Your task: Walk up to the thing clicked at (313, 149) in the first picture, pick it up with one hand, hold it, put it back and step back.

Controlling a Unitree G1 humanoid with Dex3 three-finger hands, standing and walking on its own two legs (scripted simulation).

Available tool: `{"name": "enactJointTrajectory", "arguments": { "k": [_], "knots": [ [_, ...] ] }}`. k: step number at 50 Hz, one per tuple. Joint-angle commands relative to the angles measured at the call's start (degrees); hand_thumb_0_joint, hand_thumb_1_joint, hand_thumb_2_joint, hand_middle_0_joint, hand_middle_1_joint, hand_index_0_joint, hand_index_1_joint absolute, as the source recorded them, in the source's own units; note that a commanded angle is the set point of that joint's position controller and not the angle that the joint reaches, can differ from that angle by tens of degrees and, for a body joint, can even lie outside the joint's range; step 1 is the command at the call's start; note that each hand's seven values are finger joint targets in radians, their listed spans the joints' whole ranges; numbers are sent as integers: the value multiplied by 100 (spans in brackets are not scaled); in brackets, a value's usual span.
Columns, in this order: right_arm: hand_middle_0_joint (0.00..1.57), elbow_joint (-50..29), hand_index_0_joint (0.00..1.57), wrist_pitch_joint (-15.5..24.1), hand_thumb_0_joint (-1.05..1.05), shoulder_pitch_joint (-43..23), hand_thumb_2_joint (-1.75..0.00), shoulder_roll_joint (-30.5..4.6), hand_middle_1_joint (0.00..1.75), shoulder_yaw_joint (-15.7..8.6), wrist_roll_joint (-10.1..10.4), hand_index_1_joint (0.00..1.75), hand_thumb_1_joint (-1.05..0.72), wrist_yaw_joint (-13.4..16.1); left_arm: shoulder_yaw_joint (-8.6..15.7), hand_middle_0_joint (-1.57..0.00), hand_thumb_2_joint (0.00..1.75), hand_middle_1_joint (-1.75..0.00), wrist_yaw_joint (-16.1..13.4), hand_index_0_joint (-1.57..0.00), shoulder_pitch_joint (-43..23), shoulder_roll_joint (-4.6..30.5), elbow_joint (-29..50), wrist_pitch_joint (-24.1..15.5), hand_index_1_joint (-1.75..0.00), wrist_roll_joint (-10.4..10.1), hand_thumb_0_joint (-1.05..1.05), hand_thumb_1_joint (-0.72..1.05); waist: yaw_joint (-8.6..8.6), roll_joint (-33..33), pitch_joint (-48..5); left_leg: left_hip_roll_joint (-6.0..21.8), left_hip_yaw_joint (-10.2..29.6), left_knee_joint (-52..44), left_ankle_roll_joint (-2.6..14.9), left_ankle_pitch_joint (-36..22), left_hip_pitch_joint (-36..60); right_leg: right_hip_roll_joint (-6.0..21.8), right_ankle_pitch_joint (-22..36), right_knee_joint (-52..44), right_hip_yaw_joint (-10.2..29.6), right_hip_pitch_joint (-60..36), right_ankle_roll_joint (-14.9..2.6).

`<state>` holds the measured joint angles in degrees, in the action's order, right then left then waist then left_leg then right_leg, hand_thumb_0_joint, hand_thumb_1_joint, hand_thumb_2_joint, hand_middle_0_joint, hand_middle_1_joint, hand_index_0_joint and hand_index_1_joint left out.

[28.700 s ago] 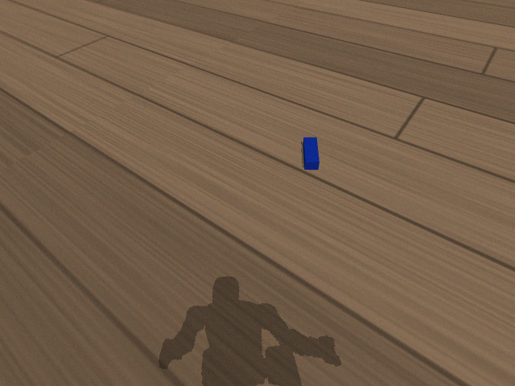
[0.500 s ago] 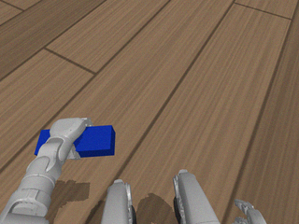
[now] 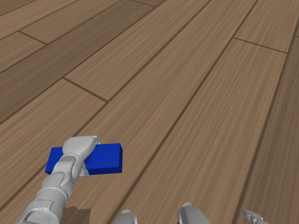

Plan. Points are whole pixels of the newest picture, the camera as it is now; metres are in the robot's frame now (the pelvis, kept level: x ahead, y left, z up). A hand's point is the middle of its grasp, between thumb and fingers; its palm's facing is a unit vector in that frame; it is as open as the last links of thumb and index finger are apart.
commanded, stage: lift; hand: left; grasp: from above
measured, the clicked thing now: (87, 160) +0.35 +0.22 -0.10
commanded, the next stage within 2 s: hold in 0.14 s
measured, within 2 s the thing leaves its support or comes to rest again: neither
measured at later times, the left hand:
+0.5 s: hand (77, 144) +0.37 +0.22 -0.02, palm faces -0.49 +0.00 -0.87, open 10.8 cm
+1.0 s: hand (79, 150) +0.34 +0.20 +0.01, palm faces -0.47 +0.00 -0.88, open 10.8 cm
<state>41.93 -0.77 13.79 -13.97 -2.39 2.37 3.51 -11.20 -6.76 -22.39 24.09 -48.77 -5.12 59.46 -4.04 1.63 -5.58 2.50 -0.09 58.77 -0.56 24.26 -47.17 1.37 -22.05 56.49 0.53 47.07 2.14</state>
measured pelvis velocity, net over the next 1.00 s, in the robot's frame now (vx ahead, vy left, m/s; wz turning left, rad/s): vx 0.03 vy -0.01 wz -0.01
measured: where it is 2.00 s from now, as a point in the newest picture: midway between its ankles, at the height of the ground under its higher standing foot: outside the picture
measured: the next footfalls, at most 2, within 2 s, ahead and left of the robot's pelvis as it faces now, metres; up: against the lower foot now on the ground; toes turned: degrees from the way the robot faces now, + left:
none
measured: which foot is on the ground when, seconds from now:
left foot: down 0.00-1.00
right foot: down 0.00-1.00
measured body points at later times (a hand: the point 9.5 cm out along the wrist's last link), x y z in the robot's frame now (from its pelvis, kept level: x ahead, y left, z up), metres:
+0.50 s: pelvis +0.05 +0.01 +0.04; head +0.09 +0.00 +0.49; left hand +0.39 +0.22 +0.03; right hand +0.15 -0.26 -0.08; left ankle +0.05 +0.12 -0.67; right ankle +0.06 -0.14 -0.67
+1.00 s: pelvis +0.03 -0.01 +0.05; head +0.05 -0.03 +0.50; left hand +0.36 +0.20 +0.06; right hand +0.16 -0.27 -0.07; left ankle +0.05 +0.12 -0.67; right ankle +0.06 -0.14 -0.67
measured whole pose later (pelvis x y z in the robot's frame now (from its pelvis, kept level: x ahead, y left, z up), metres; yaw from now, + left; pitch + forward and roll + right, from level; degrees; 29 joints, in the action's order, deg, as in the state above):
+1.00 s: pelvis +0.03 -0.01 +0.05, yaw -1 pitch +5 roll +0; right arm 38.8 -6.2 11.7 -14.4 -2.6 2.7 3.9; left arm -11.5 1.2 -15.2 24.5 -39.0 -7.3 58.3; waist -1.3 2.4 -2.9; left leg 2.2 -1.6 38.2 -1.2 18.3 -24.8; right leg 1.5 -17.2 38.6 1.2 26.3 1.4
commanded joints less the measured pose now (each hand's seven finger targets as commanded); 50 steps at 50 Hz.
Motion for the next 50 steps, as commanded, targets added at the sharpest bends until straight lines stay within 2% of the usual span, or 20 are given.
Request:
{"name": "enactJointTrajectory", "arguments": {
  "k": [1,2,3,7,10,12,15,17,20,23,24,25,26,32,33,34,40,44,48,50],
  "knots": [
    [20,-571,20,223,0,-33,-90,-820,30,-295,-2,30,-91,56,441,-84,89,-97,-143,-89,-1857,1121,1099,69,-92,-106,0,58,59,209,-1741,-267,72,-1361,90,-397,1518,-298,407,-1235,-93,-1135,-227],
    [20,-580,20,221,0,-6,-90,-820,30,-296,3,30,-91,62,443,-83,89,-98,-96,-88,-1818,1138,1070,69,-92,-98,0,57,52,145,-1768,-275,70,-1383,92,-566,1583,-310,537,-1270,-81,-1249,-225],
    [20,-601,20,207,0,-12,-90,-824,30,-308,7,30,-91,66,506,-82,89,-98,-65,-88,-1674,1239,1076,69,-93,-91,0,56,134,67,-1755,-290,52,-1432,99,-723,1643,-309,656,-1353,-87,-1398,-226],
    [20,-602,20,180,0,3,-90,-797,30,-307,-4,30,-91,71,439,-81,89,-99,79,-87,-1800,1152,1377,2,-93,-160,0,55,106,214,-1796,-265,56,-1625,63,-1154,2043,-332,987,-1483,-104,-1544,-248],
    [20,-605,20,146,0,56,-90,-818,30,-335,-5,30,-91,75,521,-83,91,-96,114,-88,-1778,1245,1480,-54,-91,-124,0,56,153,232,-1901,-260,33,-1707,46,-1619,2343,-342,1338,-1548,-112,-1740,-270],
    [20,-585,20,121,0,72,-90,-795,30,-314,-17,30,-91,71,425,-82,90,-98,137,-87,-1850,1111,1521,-61,-92,-125,0,56,88,205,-1827,-252,42,-1759,42,-1798,2431,-350,1471,-1615,-123,-1813,-267],
    [20,-580,20,78,0,60,-90,-853,30,-365,-24,30,-90,55,556,-80,91,-94,134,-85,-1717,1238,1524,-81,-89,-118,0,52,142,316,-1871,-228,35,-1866,3,-2168,2737,-354,1658,-1682,-161,-1920,-281],
    [20,-559,20,41,0,76,-90,-857,30,-373,-28,30,-90,46,512,-80,90,-94,213,-85,-1679,1237,1539,-106,-89,-45,0,53,157,328,-1846,-195,51,-1908,-6,-2515,2883,-373,1810,-1690,-190,-1941,-291],
    [20,-578,20,-22,0,62,-90,-863,30,-380,-37,30,-90,28,543,-82,92,-92,343,-87,-1552,1300,1526,-149,-88,-10,0,54,185,213,-1823,-232,14,-1921,21,-2764,2907,-357,2075,-1775,-170,-2212,-277],
    [20,-652,20,-79,0,44,-90,-867,30,-384,-43,30,-90,-9,501,-83,97,-94,447,-86,-1538,1218,1718,-189,-90,-82,0,54,194,256,-1894,-235,-4,-1937,28,-3001,3038,-345,2254,-1821,-160,-2335,-272],
    [20,-685,20,-102,0,45,-90,-883,30,-395,-41,30,-90,-15,562,-83,98,-94,461,-87,-1432,1252,1670,-191,-90,-86,0,55,200,266,-1849,-229,-23,-1954,33,-3086,3076,-347,2306,-1838,-151,-2310,-279],
    [20,-691,20,-119,0,41,-90,-848,30,-382,-28,30,-90,-19,465,-83,98,-92,507,-86,-1397,1151,1708,-188,-89,-89,0,54,177,249,-1813,-243,-30,-1955,44,-3108,3035,-350,2380,-1839,-151,-2363,-269],
    [20,-722,20,-140,0,44,-90,-875,30,-390,-26,30,-90,-14,587,-84,98,-92,521,-87,-1412,1272,1765,-205,-89,-100,0,54,213,179,-1804,-248,-38,-1980,53,-3098,3001,-351,2428,-1865,-138,-2451,-263],
    [20,-873,20,-238,0,-116,-90,-859,30,-365,-28,30,-90,-9,602,-84,95,-87,573,-87,-1303,1275,1914,-241,-85,-46,0,54,226,164,-1579,-270,-66,-2152,52,-2697,2973,-328,2171,-1998,-125,-2496,-271],
    [20,-908,20,-252,0,-136,-90,-853,30,-354,-16,30,-90,2,646,-85,94,-87,571,-88,-1281,1330,1979,-243,-84,-40,0,55,306,176,-1590,-299,-99,-2163,64,-2661,2953,-319,2200,-2033,-100,-2592,-264],
    [20,-931,20,-261,0,-177,-90,-869,30,-360,-19,30,-90,2,718,-85,94,-87,552,-88,-1256,1368,1984,-241,-84,-79,0,55,258,126,-1596,-300,-95,-2193,68,-2592,2965,-308,2175,-2060,-92,-2652,-251],
    [20,-941,20,-306,0,-275,-90,-875,30,-344,-16,30,-90,51,700,-87,93,-87,531,-90,-1264,1344,2023,-227,-84,-86,0,57,241,7,-1545,-313,-128,-2272,104,-2445,3064,-292,2131,-2134,-65,-2652,-218],
    [20,-978,20,-318,0,-429,-90,-836,30,-311,-9,30,-90,79,634,-86,89,-87,526,-90,-1385,1323,2216,-219,-83,-135,0,58,264,24,-1431,-344,-152,-2370,124,-2038,3045,-280,1778,-2320,-18,-2641,-188],
    [20,-1013,20,-314,0,-527,-90,-840,30,-286,8,30,-90,92,648,-84,85,-88,556,-89,-1062,1296,2007,-183,-83,-190,0,57,302,-96,-1159,-349,-147,-2518,131,-1671,2938,-273,1378,-2432,-20,-2616,-202],
    [20,-1053,20,-311,0,-634,-90,-832,30,-269,12,30,-90,102,658,-86,86,-89,591,-91,-1139,1360,2165,-203,-84,-210,0,60,340,-51,-1142,-356,-158,-2592,124,-1523,2980,-277,1206,-2490,-16,-2625,-210]
  ]
}}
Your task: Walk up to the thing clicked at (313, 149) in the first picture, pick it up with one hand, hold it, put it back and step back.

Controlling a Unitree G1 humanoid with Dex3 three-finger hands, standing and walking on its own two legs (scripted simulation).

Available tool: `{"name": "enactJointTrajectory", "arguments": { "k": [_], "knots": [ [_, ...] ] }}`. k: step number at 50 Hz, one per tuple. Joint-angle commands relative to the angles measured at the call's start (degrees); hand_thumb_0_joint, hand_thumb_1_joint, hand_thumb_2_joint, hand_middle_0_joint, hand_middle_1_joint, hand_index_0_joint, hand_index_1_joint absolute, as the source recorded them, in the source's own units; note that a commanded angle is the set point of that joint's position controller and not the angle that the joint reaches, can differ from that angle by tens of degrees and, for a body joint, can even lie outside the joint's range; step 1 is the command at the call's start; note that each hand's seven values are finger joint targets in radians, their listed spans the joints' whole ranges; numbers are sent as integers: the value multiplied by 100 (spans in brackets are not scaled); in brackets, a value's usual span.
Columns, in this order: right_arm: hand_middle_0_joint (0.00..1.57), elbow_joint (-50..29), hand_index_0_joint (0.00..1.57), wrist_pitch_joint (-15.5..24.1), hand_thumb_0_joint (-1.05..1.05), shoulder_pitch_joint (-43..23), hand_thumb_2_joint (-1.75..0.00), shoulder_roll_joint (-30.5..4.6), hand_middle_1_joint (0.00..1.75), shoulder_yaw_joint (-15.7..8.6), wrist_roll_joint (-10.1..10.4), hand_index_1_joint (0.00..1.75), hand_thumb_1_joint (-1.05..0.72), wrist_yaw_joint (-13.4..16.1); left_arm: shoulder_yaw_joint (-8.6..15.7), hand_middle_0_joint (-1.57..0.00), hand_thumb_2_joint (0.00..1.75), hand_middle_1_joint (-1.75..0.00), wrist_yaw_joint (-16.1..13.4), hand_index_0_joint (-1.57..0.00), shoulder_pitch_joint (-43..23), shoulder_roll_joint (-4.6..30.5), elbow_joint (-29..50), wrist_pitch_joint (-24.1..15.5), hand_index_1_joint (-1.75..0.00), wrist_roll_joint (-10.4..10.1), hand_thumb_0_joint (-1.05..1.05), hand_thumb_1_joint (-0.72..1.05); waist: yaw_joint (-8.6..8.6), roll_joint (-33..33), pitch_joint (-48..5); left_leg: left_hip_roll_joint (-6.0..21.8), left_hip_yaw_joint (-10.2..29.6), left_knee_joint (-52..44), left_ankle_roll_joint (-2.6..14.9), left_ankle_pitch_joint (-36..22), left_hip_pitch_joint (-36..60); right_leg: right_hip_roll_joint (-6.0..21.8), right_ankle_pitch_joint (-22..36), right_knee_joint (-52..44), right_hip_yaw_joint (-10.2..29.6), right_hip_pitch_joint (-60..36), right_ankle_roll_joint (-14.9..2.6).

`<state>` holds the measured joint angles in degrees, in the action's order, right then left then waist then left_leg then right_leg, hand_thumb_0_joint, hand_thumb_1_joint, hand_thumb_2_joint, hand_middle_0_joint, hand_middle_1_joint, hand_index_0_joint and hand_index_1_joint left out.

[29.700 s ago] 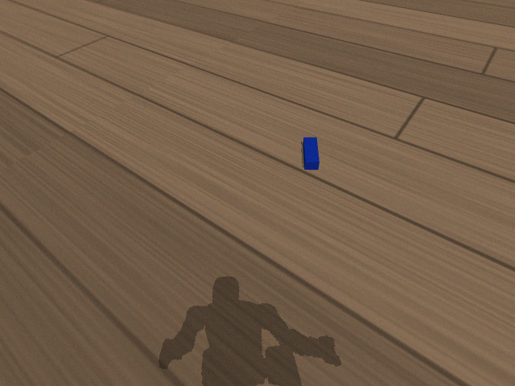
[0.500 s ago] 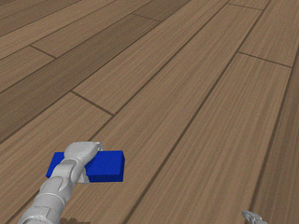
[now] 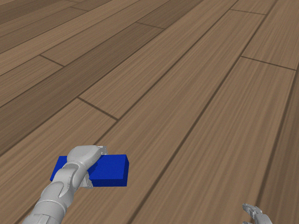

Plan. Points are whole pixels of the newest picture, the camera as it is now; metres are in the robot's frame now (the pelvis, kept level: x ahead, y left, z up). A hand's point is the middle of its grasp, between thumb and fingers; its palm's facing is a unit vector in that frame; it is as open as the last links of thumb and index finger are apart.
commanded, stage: hold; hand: left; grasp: from above
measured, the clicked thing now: (92, 170) +0.31 +0.22 -0.08
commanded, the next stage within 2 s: crouch in 1.14 s
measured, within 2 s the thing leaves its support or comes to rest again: neither
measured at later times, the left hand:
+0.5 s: hand (86, 175) +0.28 +0.21 -0.03, palm faces -0.46 +0.00 -0.89, open 10.8 cm
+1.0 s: hand (85, 170) +0.30 +0.22 -0.02, palm faces -0.49 +0.01 -0.87, open 10.9 cm
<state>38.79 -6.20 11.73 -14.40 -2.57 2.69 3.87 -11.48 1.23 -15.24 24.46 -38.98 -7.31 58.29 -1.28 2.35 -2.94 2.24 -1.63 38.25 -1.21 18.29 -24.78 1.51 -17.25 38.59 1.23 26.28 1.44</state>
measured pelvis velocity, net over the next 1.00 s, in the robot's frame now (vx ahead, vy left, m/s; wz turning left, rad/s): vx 0.00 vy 0.01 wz -0.01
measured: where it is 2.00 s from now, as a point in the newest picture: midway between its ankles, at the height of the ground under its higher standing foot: outside the picture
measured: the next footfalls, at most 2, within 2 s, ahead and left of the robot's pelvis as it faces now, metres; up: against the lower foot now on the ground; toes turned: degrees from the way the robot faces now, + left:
none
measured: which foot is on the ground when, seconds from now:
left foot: down 0.00-1.00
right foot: down 0.00-1.00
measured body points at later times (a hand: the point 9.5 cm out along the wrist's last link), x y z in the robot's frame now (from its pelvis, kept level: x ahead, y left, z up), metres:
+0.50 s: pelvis -0.02 +0.00 +0.01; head -0.01 -0.02 +0.46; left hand +0.30 +0.21 +0.02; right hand +0.12 -0.26 -0.11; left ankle +0.01 +0.13 -0.72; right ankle +0.03 -0.13 -0.72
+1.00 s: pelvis +0.00 +0.01 +0.01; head +0.01 -0.01 +0.46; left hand +0.32 +0.22 +0.03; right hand +0.14 -0.25 -0.11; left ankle +0.01 +0.13 -0.72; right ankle +0.03 -0.13 -0.72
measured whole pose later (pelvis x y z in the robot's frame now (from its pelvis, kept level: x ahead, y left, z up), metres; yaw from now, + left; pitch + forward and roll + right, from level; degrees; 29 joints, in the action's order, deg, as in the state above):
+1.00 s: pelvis +0.00 +0.01 +0.01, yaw -1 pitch +2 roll +0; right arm 39.6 -5.0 9.8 -13.6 -0.9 3.1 5.2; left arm -12.7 4.4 -16.1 25.4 -37.6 -8.5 57.3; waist 0.0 2.1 -0.1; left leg 1.8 -2.5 30.9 -0.8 14.7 -17.8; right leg 1.8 -13.5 31.4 1.9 19.6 1.8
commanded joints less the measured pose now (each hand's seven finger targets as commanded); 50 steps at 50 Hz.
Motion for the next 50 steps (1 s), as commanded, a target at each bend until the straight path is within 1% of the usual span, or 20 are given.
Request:
{"name": "enactJointTrajectory", "arguments": {
  "k": [1,7,13,15,21,22,23,29,32,33,36,38,39,41,44,45,46,47,48,50],
  "knots": [
    [20,-737,20,235,0,-427,-90,-765,30,-234,-25,30,-90,67,617,-86,87,-90,-180,-90,-1922,1270,1262,9,-85,-70,0,59,34,-87,-1452,-323,-6,-549,198,-880,773,-290,699,-709,-74,-539,-142],
    [20,-776,20,284,0,-559,-90,-761,30,-195,-13,30,-91,111,677,-87,86,-91,-129,-92,-1929,1341,1383,-74,-86,-165,0,62,39,-194,-1394,-361,-55,-623,228,-683,819,-261,498,-844,-28,-610,-105],
    [20,-731,20,319,0,-630,-90,-752,30,-182,-2,30,-91,129,774,-87,91,-97,-242,-93,-2096,1445,1550,-91,-91,-137,0,64,80,-32,-1520,-341,-55,-699,199,-779,1007,-277,567,-860,-47,-686,-124],
    [20,-717,20,324,0,-616,-90,-748,30,-167,0,30,-91,132,634,-88,93,-98,-233,-94,-2014,1302,1420,-54,-92,-112,0,64,43,-119,-1371,-347,-71,-740,211,-743,1003,-270,545,-922,-46,-645,-118],
    [20,-732,20,342,0,-710,-90,-750,30,-142,36,30,-91,128,653,-88,94,-99,-113,-93,-1888,1373,1236,-10,-93,-146,0,63,104,-118,-1138,-305,-43,-948,199,-525,997,-296,306,-1050,-76,-721,-143],
    [20,-744,20,348,0,-715,-90,-727,30,-125,34,30,-91,128,542,-87,92,-100,-62,-93,-1969,1273,1297,-19,-94,-187,0,63,58,-125,-1112,-313,-41,-955,212,-507,973,-284,303,-1072,-62,-726,-137],
    [20,-759,20,354,0,-736,-90,-731,30,-131,33,30,-92,137,639,-87,94,-99,-36,-92,-2037,1394,1400,-34,-93,-198,0,62,112,-102,-1180,-318,-41,-966,213,-525,1021,-281,316,-1102,-57,-760,-132],
    [20,-794,20,391,0,-750,-90,-714,30,-92,33,30,-92,164,647,-85,92,-103,66,-92,-2011,1393,1502,-85,-96,-227,0,63,148,-37,-1181,-320,-61,-1082,196,-487,1098,-294,239,-1174,-52,-872,-159],
    [20,-766,20,401,0,-765,-90,-706,30,-82,35,30,-91,176,650,-86,94,-102,78,-92,-2184,1422,1579,-99,-96,-238,0,62,131,22,-1231,-293,-43,-1108,171,-642,1233,-315,388,-1156,-80,-885,-168],
    [20,-750,20,406,0,-740,-90,-702,30,-85,33,30,-91,178,538,-85,94,-102,87,-91,-2134,1294,1546,-92,-95,-216,0,62,79,9,-1239,-279,-25,-1108,174,-692,1263,-325,467,-1138,-80,-873,-169],
    [20,-740,20,411,0,-740,-90,-705,30,-89,41,30,-91,194,706,-84,94,-101,53,-90,-2106,1449,1442,-81,-95,-204,0,59,162,-21,-1207,-298,-44,-1132,172,-758,1244,-316,500,-1187,-88,-937,-170],
    [20,-723,20,414,0,-744,-90,-692,30,-74,33,30,-91,184,472,-85,96,-103,60,-91,-2280,1217,1514,-83,-96,-251,0,60,84,-27,-1176,-257,2,-1190,156,-756,1336,-333,527,-1177,-102,-883,-178],
    [20,-730,20,409,0,-736,-90,-706,30,-77,41,30,-92,177,455,-87,96,-102,68,-92,-2001,1140,1281,-52,-96,-245,0,62,81,-97,-1070,-237,41,-1217,156,-734,1310,-327,529,-1187,-109,-882,-176],
    [20,-723,20,398,0,-711,-90,-733,30,-104,37,30,-91,174,692,-85,98,-102,39,-90,-1821,1351,1200,-29,-96,-202,0,59,185,-101,-1093,-256,40,-1212,151,-863,1248,-313,611,-1185,-117,-999,-180],
    [20,-700,20,381,0,-714,-90,-685,30,-93,17,30,-91,177,531,-86,102,-103,51,-91,-2324,1332,1456,-67,-98,-159,0,61,104,-43,-1349,-301,-33,-1105,176,-1162,1377,-295,901,-1180,-93,-1078,-161],
    [20,-685,20,374,0,-667,-90,-708,30,-99,15,30,-92,186,649,-87,101,-102,39,-92,-2295,1465,1361,-70,-97,-147,0,61,127,-12,-1354,-314,-52,-1087,178,-1245,1397,-292,983,-1186,-81,-1085,-158],
    [20,-625,20,362,0,-597,-90,-713,30,-105,10,30,-91,184,638,-86,99,-101,29,-91,-2234,1426,1267,-75,-96,-138,0,59,70,-59,-1380,-304,-53,-1072,186,-1311,1420,-295,1064,-1161,-76,-1085,-157],
    [20,-638,20,359,0,-622,-90,-697,30,-113,16,30,-91,190,740,-87,98,-100,15,-92,-2425,1549,1479,-117,-95,-153,0,60,158,71,-1515,-316,-56,-1077,172,-1408,1489,-295,1147,-1154,-82,-1189,-162],
    [20,-605,20,355,0,-584,-90,-714,30,-124,3,30,-91,192,781,-86,98,-100,-1,-91,-2540,1578,1527,-141,-95,-165,0,60,120,142,-1666,-319,-73,-1049,173,-1458,1561,-296,1211,-1141,-65,-1193,-166],
    [20,-612,20,346,0,-615,-90,-682,30,-105,3,30,-91,197,648,-88,96,-101,-12,-94,-2469,1415,1431,-141,-95,-199,0,63,100,8,-1572,-316,-62,-1046,184,-1520,1549,-303,1276,-1176,-87,-1207,-146]
  ]
}}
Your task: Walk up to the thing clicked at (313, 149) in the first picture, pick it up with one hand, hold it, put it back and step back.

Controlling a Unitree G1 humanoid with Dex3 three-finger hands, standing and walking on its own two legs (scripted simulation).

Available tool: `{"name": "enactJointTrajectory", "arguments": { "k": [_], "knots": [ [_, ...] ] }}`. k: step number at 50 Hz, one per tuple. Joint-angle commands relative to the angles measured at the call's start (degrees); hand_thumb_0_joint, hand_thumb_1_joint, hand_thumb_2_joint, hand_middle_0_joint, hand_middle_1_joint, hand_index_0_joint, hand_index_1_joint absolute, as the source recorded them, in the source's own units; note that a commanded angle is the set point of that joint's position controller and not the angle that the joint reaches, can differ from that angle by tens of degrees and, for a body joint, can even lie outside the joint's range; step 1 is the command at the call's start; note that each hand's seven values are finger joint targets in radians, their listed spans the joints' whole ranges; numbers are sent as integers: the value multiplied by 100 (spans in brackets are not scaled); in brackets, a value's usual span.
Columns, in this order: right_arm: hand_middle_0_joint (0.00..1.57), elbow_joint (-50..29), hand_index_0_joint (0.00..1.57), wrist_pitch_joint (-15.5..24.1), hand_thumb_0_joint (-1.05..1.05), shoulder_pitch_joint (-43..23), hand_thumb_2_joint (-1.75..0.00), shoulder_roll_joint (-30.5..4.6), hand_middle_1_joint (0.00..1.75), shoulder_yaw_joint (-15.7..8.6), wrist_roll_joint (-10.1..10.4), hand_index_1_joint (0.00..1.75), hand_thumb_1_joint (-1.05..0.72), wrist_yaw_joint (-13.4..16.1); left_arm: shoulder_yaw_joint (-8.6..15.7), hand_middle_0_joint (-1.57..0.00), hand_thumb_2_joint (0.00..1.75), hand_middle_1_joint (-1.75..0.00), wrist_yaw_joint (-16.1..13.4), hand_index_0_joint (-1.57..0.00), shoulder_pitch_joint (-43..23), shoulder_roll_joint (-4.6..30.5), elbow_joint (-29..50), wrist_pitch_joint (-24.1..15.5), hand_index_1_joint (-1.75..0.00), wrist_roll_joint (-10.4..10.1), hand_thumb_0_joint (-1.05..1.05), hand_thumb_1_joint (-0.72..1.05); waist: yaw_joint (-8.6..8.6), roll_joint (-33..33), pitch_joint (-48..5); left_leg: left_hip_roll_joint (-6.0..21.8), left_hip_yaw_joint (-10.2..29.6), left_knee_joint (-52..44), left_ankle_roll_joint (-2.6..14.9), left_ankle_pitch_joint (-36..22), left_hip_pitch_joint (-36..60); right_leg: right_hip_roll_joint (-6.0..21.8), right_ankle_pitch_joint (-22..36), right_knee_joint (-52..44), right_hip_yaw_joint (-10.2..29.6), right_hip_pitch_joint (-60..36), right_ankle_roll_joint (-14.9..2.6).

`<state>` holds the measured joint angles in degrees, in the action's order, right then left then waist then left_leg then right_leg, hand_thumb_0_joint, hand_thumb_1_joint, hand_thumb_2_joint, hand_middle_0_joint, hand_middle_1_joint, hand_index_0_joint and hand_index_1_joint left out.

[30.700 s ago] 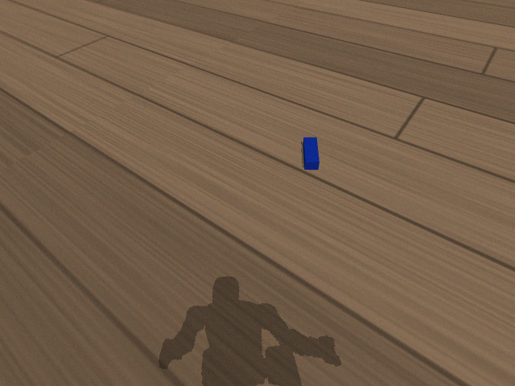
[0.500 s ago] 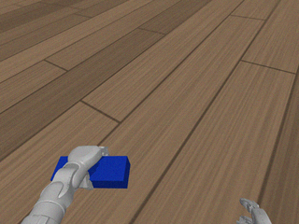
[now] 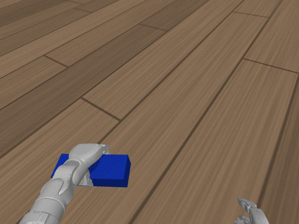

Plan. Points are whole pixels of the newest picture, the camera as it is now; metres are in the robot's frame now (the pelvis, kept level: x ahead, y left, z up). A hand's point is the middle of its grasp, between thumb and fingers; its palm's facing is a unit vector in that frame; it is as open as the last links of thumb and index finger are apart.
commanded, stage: hold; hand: left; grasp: from above
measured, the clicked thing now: (93, 170) +0.31 +0.22 -0.07
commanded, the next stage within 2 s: crouch in 0.14 s
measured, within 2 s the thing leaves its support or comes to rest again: neither
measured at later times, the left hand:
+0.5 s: hand (92, 168) +0.31 +0.22 -0.06, palm faces -0.47 -0.01 -0.88, open 10.9 cm
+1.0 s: hand (110, 173) +0.39 +0.23 -0.29, palm faces -0.40 +0.09 -0.91, open 10.9 cm
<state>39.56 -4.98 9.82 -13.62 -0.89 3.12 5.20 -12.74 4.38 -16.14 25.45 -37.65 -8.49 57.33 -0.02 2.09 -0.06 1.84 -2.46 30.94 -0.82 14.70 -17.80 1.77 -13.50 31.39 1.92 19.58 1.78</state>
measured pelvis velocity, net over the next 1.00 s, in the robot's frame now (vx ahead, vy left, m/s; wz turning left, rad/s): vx -0.05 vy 0.01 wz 0.01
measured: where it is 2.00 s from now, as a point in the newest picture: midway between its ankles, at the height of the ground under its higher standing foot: outside the picture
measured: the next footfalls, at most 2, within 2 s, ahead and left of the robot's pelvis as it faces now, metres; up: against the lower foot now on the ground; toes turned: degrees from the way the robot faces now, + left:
none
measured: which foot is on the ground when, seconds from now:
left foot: down 0.00-1.00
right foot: down 0.00-1.00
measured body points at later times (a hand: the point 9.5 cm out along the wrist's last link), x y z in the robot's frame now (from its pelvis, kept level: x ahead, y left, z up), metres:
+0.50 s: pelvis +0.01 +0.00 +0.00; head +0.04 -0.01 +0.45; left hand +0.33 +0.22 -0.01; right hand +0.14 -0.26 -0.12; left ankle +0.01 +0.13 -0.73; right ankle +0.03 -0.14 -0.73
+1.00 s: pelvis -0.05 +0.01 -0.18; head +0.12 +0.03 +0.24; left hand +0.40 +0.22 -0.24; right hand -0.01 -0.28 -0.30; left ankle +0.01 +0.13 -0.73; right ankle +0.03 -0.14 -0.73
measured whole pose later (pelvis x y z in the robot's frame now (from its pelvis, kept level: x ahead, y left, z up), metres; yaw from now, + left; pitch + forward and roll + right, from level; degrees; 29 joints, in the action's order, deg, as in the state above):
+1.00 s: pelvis -0.05 +0.01 -0.18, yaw +1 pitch +30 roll -2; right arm 41.6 -3.4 14.3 -14.2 -3.8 -2.3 1.9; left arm -6.3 -19.0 -44.5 27.6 -70.5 -7.2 70.1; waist -9.5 1.5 -9.6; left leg 2.1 1.6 88.0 -0.3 32.6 -85.3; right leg 1.3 -30.2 85.2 0.7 84.7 2.6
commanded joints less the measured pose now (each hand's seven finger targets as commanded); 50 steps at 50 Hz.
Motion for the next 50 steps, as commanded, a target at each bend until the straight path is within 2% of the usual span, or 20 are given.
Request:
{"name": "enactJointTrajectory", "arguments": {
  "k": [1,4,5,7,11,12,13,15,18,22,25,31,32,38,39,42,45,47,48,50],
  "knots": [
    [20,-696,20,219,0,-434,-90,-757,30,-274,-35,30,-91,60,740,-89,96,-100,-345,-94,-2298,1227,1286,-8,-94,-116,0,63,-13,49,-1812,-271,13,-335,136,-1154,860,-333,892,-461,-159,-506,-190],
    [20,-711,20,170,0,-417,-90,-786,30,-317,-22,30,-91,38,776,-86,96,-100,-354,-91,-1773,1169,981,45,-94,-140,0,60,43,-32,-1575,-255,24,-388,119,-1223,743,-339,917,-474,-198,-544,-208],
    [20,-746,20,157,0,-408,-90,-782,30,-328,-19,30,-91,26,663,-85,97,-100,-327,-90,-1768,1076,972,65,-94,-91,0,59,0,-100,-1560,-246,31,-387,117,-1266,746,-345,960,-462,-212,-528,-214],
    [20,-754,20,118,0,-428,-90,-792,30,-344,-24,30,-91,19,789,-85,96,-97,-303,-89,-1695,1253,951,92,-92,-15,0,57,33,-129,-1549,-272,20,-358,136,-1319,706,-312,1029,-491,-200,-576,-194],
    [20,-756,20,85,0,-381,-90,-813,30,-340,-10,30,-92,12,794,-89,98,-96,-247,-92,-2091,1359,1094,0,-92,-71,0,60,-16,25,-1581,-262,38,-398,133,-1203,782,-306,936,-503,-173,-542,-203],
    [20,-771,20,80,0,-370,-92,-793,30,-337,-12,30,-94,11,741,-88,90,-101,-243,-96,-2193,1309,1251,-31,-93,-61,0,66,-2,79,-1693,-256,42,-395,134,-1263,835,-318,991,-483,-179,-547,-211],
    [20,-768,20,72,0,-337,-90,-810,30,-346,-17,30,-89,14,768,-81,90,-93,-249,-88,-2120,1300,1174,-42,-88,-78,0,58,-23,22,-1736,-263,30,-378,141,-1308,877,-313,1039,-492,-172,-580,-204],
    [20,-742,20,59,0,-323,-90,-798,30,-345,-22,30,-90,11,766,-86,103,-103,-311,-90,-2022,1223,1060,-80,-99,-89,0,59,-62,-54,-1683,-262,39,-323,140,-1372,830,-317,1098,-456,-183,-553,-191],
    [20,-754,20,19,0,-301,-90,-812,30,-359,-46,30,-90,-16,791,-90,108,-104,-512,-93,-1843,1128,797,-140,-100,-17,0,63,-74,-118,-1521,-254,51,-275,122,-1296,678,-314,1028,-399,-213,-379,-206],
    [20,-698,20,-33,0,-139,-90,-817,30,-422,-78,30,-90,-79,759,-88,105,-102,-965,-91,-1727,935,236,-177,-98,260,0,59,-149,-264,-1507,-274,21,26,126,-1244,320,-277,1050,-167,-207,-87,-190],
    [20,-596,20,-64,0,-4,-90,-861,30,-467,-134,30,-90,-149,663,-86,105,-101,-1354,-89,-2154,876,-205,-155,-98,515,0,56,-280,-321,-1581,-264,50,382,115,-1151,-12,-268,1009,147,-215,339,-178],
    [20,-343,20,-45,0,364,-90,-935,30,-585,-294,30,-90,-279,645,-83,100,-99,-1981,-86,-3081,864,-1042,-138,-96,900,0,51,-497,-173,-2142,-257,94,1719,103,-680,-1229,-223,646,1282,-217,1664,-192],
    [20,-346,20,-29,0,413,-90,-920,30,-597,-315,30,-90,-298,557,-82,99,-99,-2094,-86,-3243,714,-1121,-159,-95,950,0,51,-546,-156,-2199,-260,97,1957,101,-516,-1538,-223,509,1526,-220,1981,-211],
    [20,-276,20,64,0,701,-90,-1035,30,-635,-463,30,-91,-323,753,-79,90,-96,-2645,-83,-4175,1044,-1687,-102,-91,1295,0,47,-677,441,-3195,-206,207,3291,90,-107,-2753,-270,-39,2901,-306,3578,-302],
    [20,-256,20,90,0,736,-90,-1042,30,-623,-484,30,-91,-310,715,-80,90,-95,-2673,-84,-4266,1004,-1950,-62,-91,1317,0,48,-731,421,-3163,-190,272,3418,84,55,-3025,-283,-182,3111,-349,3837,-314],
    [20,-214,20,181,0,869,-90,-1089,30,-642,-518,30,-91,-275,918,-85,92,-91,-2732,-88,-4527,1384,-2257,45,-88,1332,0,52,-739,289,-3696,-201,290,4021,158,294,-3828,-283,-380,3665,-341,4194,-317],
    [20,-191,20,285,0,975,-90,-1077,30,-651,-555,30,-91,-260,864,-86,95,-97,-2676,-91,-4937,1279,-2197,150,-93,1225,0,56,-836,552,-4255,-185,329,4497,142,454,-4238,-250,-511,4191,-367,4670,-328],
    [20,-178,20,333,0,1015,-90,-1125,30,-663,-581,30,-91,-253,1032,-88,95,-95,-2637,-92,-5007,1563,-2319,223,-91,1214,0,57,-822,550,-4381,-174,419,4673,118,711,-4567,-246,-744,4503,-401,4956,-346],
    [20,-176,20,351,0,1023,-90,-1119,30,-645,-592,30,-91,-265,965,-89,97,-97,-2568,-93,-4961,1456,-2513,246,-93,1206,0,59,-903,566,-4263,-171,460,4755,99,875,-4752,-226,-876,4646,-419,5212,-352],
    [20,-176,20,373,0,1078,-90,-1139,30,-661,-589,30,-91,-264,1051,-91,99,-96,-2476,-94,-5135,1644,-2503,253,-93,1246,0,59,-928,617,-4388,-177,466,4946,104,1245,-5006,-233,-1175,4829,-435,5471,-360]
  ]
}}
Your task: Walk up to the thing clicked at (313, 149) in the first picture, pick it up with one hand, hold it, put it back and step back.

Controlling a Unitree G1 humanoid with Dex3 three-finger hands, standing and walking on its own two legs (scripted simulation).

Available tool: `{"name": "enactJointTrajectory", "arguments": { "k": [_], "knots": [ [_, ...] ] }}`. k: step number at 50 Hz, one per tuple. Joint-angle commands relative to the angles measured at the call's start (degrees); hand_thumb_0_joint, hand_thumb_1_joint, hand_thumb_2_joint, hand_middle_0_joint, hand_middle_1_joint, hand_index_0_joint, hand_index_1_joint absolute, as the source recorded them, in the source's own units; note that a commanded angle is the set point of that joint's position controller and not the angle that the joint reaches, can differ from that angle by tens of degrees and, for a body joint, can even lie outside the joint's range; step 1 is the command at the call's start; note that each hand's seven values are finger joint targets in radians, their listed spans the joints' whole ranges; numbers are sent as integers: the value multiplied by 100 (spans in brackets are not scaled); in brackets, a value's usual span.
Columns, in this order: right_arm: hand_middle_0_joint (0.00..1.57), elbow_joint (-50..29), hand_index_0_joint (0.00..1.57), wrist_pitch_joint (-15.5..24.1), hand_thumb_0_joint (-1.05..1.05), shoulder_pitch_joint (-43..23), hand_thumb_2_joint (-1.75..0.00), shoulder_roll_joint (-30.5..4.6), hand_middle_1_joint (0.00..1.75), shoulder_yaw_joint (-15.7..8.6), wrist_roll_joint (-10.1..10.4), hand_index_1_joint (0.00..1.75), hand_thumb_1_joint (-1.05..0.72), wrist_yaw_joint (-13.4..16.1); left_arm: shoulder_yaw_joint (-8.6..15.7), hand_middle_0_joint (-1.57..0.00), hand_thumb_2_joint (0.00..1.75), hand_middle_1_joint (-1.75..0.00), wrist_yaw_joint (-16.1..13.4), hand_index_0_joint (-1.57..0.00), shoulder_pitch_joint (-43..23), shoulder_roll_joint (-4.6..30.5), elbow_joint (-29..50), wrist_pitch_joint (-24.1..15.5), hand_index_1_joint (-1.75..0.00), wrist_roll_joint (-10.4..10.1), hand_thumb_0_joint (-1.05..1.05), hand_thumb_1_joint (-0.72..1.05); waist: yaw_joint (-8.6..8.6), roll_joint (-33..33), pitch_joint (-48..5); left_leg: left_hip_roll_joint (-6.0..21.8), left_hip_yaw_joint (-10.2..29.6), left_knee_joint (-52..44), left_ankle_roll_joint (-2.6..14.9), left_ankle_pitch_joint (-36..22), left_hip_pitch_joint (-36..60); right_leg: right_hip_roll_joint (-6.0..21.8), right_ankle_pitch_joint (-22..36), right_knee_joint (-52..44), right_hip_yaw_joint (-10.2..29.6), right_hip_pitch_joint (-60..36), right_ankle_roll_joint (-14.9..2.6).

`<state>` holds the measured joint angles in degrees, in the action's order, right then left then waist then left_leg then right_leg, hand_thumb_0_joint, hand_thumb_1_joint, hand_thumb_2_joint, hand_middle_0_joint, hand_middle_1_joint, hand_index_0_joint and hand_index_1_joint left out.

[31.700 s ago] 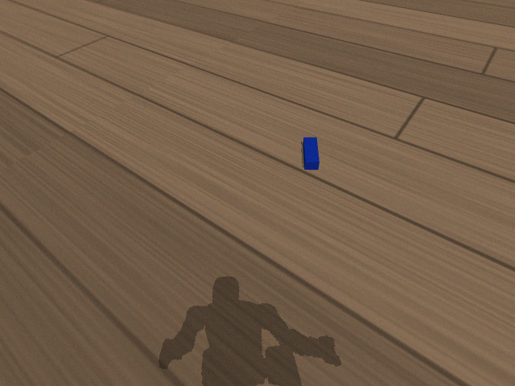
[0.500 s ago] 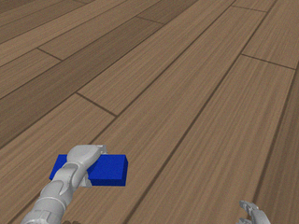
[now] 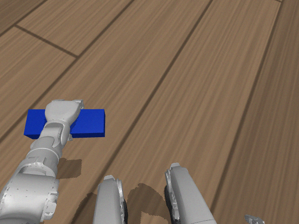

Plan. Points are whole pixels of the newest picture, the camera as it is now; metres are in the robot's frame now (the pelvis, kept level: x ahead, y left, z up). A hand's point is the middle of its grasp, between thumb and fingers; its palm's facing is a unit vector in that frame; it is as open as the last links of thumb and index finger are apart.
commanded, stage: crouch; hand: left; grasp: from above
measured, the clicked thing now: (68, 124) +0.45 +0.22 -0.14
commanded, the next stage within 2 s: lower in 1.40 s
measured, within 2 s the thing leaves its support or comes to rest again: neither
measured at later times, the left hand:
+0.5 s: hand (88, 128) +0.49 +0.20 -0.31, palm faces -0.43 +0.05 -0.90, open 10.7 cm
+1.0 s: hand (93, 129) +0.51 +0.19 -0.39, palm faces -0.47 +0.04 -0.88, open 10.8 cm
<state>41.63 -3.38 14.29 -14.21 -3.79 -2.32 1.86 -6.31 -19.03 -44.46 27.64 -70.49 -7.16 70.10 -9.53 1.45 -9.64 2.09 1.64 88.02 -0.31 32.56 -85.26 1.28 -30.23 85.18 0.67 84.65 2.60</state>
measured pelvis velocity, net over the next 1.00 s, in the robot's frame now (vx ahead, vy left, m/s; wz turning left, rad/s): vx -0.02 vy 0.00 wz -0.07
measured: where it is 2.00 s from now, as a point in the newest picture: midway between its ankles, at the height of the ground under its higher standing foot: (149, 221)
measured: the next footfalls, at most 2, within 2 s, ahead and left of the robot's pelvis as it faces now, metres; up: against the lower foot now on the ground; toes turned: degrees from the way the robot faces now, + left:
none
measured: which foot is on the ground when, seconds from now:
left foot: down 0.00-1.00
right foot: down 0.00-1.00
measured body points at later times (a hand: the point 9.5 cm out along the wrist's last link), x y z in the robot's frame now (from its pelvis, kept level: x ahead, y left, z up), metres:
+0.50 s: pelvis -0.01 +0.00 -0.15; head +0.24 +0.04 +0.22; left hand +0.50 +0.19 -0.26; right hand +0.03 -0.28 -0.26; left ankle +0.06 +0.12 -0.55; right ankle +0.08 -0.15 -0.55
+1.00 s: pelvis -0.02 +0.00 -0.22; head +0.25 +0.04 +0.14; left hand +0.53 +0.19 -0.34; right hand -0.03 -0.27 -0.31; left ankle +0.06 +0.12 -0.55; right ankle +0.08 -0.15 -0.55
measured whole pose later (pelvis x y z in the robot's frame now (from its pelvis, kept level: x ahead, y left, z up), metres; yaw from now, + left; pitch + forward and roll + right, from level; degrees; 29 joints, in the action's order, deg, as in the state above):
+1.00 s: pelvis -0.02 +0.00 -0.22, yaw -4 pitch +37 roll -7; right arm 39.2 0.4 12.3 -14.6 4.0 -7.6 -7.1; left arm 0.8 -18.3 -64.5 42.3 -83.9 -13.1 76.9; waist -19.1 -0.3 -1.9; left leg 0.2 7.5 131.1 -1.1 39.6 -128.8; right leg 0.6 -37.0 125.7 -1.5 125.9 3.3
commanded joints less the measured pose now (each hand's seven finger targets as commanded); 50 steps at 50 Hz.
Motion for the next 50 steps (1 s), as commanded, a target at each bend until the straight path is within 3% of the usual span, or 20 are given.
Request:
{"name": "enactJointTrajectory", "arguments": {
  "k": [1,2,3,6,9,12,14,15,18,20,21,23,30,36,41,44,47,50],
  "knots": [
    [20,-403,20,224,0,607,-90,-1055,30,-355,-48,30,-91,66,383,-93,98,-95,-90,-96,-2395,1402,823,107,-92,-47,0,62,-19,707,-3396,-213,51,-645,55,-354,1510,-187,346,-443,-312,-869,-448],
    [20,-376,20,248,0,641,-90,-1066,30,-345,-65,30,-91,44,356,-92,97,-97,-32,-96,-2429,1301,781,79,-93,-78,0,62,-103,752,-3376,-214,93,-540,56,-267,1402,-170,292,-325,-326,-696,-443],
    [20,-390,20,269,0,645,-90,-1089,30,-344,-65,30,-91,33,433,-92,96,-97,-4,-96,-2581,1441,906,46,-93,-91,0,63,-92,822,-3513,-215,133,-430,56,-195,1341,-173,217,-171,-346,-517,-457],
    [20,-360,20,325,0,700,-90,-1112,30,-298,-86,30,-91,-21,421,-94,96,-97,85,-98,-2673,1428,655,-63,-92,-121,0,66,-269,693,-3332,-219,240,-122,87,182,895,-170,-99,121,-414,-10,-449],
    [20,-285,20,414,0,743,-90,-1160,30,-218,-141,30,-91,-93,510,-94,95,-95,49,-98,-2970,1587,583,-207,-90,-43,0,66,-393,771,-3382,-230,304,287,101,182,546,-127,-89,517,-443,499,-438],
    [20,-274,20,476,0,816,-90,-1209,30,-158,-185,30,-91,-174,689,-97,97,-92,-94,-100,-3254,1883,726,-345,-89,65,0,67,-370,1101,-3881,-244,269,617,67,-113,617,-109,116,875,-446,713,-467],
    [20,-186,20,517,0,910,-90,-1232,30,-129,-250,30,-91,-241,709,-96,96,-91,-170,-100,-3351,1863,703,-425,-87,193,0,67,-447,1358,-4055,-235,260,894,33,-548,685,-91,402,1152,-467,943,-469],
    [20,-168,20,532,0,917,-90,-1234,30,-128,-271,30,-91,-266,796,-96,95,-90,-233,-100,-3619,2060,842,-458,-87,254,0,65,-407,1477,-4288,-244,214,1054,48,-689,717,-109,510,1259,-466,966,-477],
    [20,-100,20,565,0,1070,-91,-1249,30,-77,-351,30,-92,-390,813,-96,92,-87,-356,-100,-3666,1967,551,-453,-84,380,0,65,-567,1654,-4286,-239,182,1390,43,-1185,685,-75,879,1528,-488,1132,-461],
    [20,-144,20,576,0,1079,-91,-1226,30,-82,-384,30,-92,-462,890,-96,92,-87,-428,-99,-3677,2103,493,-413,-84,421,0,64,-513,1657,-4531,-253,30,1675,101,-1384,619,-125,1100,1628,-477,962,-451],
    [20,-114,20,573,0,1122,-91,-1228,30,-55,-404,30,-92,-497,839,-96,93,-88,-442,-99,-3687,1993,404,-381,-85,436,0,64,-584,1692,-4416,-259,2,1767,99,-1477,485,-106,1206,1683,-470,972,-435],
    [20,-125,20,565,0,1112,-91,-1269,30,-75,-418,30,-92,-553,946,-98,97,-88,-443,-101,-3754,2229,302,-338,-86,460,0,66,-576,1650,-4412,-259,-33,1917,128,-1356,235,-129,1185,1780,-484,987,-422],
    [20,-179,20,509,0,1084,-91,-1280,30,-62,-444,30,-92,-695,810,-99,98,-88,-222,-101,-3825,2059,58,-260,-86,357,0,68,-740,1533,-4024,-241,-19,2279,158,-1078,-417,-153,1013,2136,-561,1202,-409],
    [20,-166,20,435,0,1058,-91,-1348,30,-11,-456,30,-92,-736,830,-96,96,-90,-32,-99,-4068,2371,-36,-369,-87,308,0,66,-824,1367,-3763,-253,-50,2626,192,-735,-1029,-193,823,2353,-574,1354,-382],
    [20,-183,20,402,0,1145,-91,-1414,30,123,-499,30,-92,-783,845,-93,94,-93,-54,-97,-4282,2506,-14,-507,-89,423,0,65,-875,1673,-3894,-239,42,2791,123,-926,-892,-222,901,2655,-691,1566,-416],
    [20,-172,20,393,0,1184,-91,-1484,30,197,-535,30,-92,-808,868,-92,96,-94,-127,-96,-4302,2591,-229,-566,-90,522,0,63,-985,1815,-3597,-224,105,2855,89,-858,-928,-220,795,2789,-779,1903,-427],
    [20,-205,20,384,0,1167,-91,-1539,30,278,-544,30,-92,-826,980,-88,95,-95,-227,-93,-4531,2885,-205,-571,-90,620,0,60,-978,2021,-3663,-239,114,2899,77,-776,-988,-216,737,2932,-824,2023,-448],
    [20,-234,20,395,0,1141,-90,-1547,30,358,-578,30,-92,-844,889,-87,94,-95,-279,-92,-4473,2774,-510,-546,-90,663,0,59,-1108,2137,-3462,-242,133,2955,71,-563,-1068,-230,586,3009,-878,2217,-454]
  ]
}}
